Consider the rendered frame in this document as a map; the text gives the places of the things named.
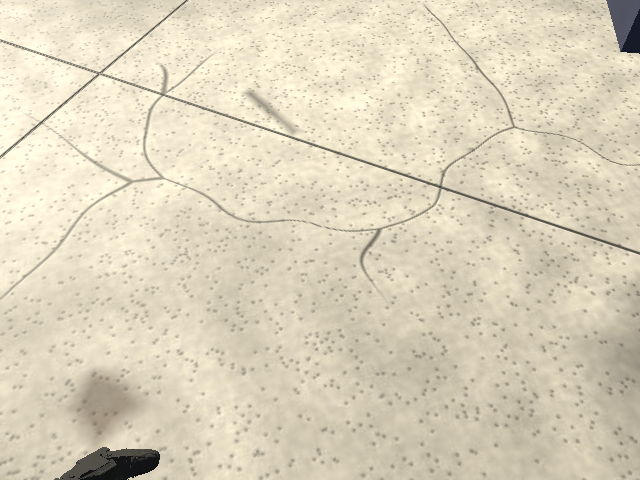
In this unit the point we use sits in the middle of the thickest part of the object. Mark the left robot hand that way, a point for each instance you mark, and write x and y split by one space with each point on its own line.
104 464

